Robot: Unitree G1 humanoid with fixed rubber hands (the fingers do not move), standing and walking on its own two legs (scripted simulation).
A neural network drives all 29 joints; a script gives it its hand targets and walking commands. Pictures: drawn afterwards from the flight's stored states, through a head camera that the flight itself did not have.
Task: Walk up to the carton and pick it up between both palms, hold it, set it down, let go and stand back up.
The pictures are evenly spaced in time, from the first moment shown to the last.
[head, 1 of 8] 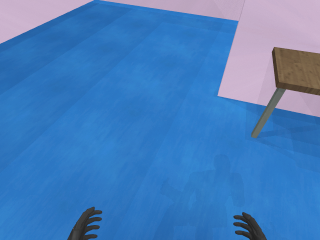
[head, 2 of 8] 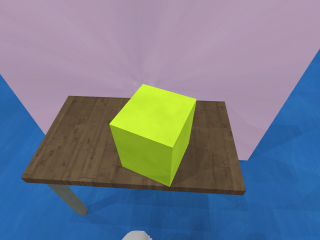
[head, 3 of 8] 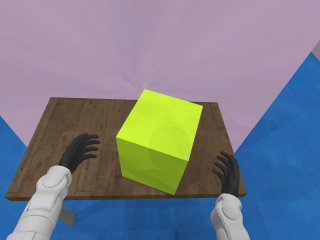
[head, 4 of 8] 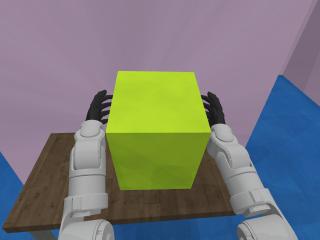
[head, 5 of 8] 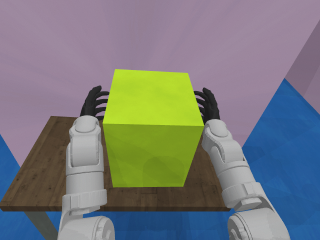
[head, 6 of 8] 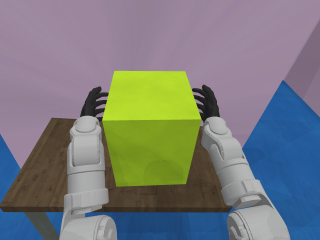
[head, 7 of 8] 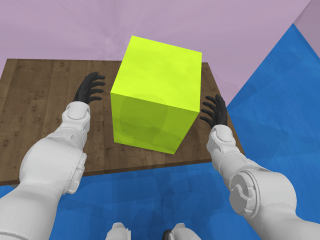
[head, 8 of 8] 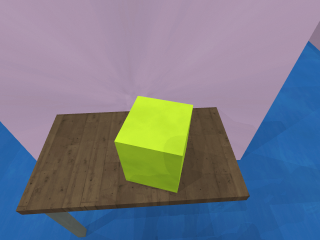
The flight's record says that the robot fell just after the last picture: no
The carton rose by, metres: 0.23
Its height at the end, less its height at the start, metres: +0.00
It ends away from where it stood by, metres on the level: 0.03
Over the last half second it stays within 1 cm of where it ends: yes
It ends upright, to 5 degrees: yes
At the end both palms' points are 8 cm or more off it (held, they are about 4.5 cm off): yes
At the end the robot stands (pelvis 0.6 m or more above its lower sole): yes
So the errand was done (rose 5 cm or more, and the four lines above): yes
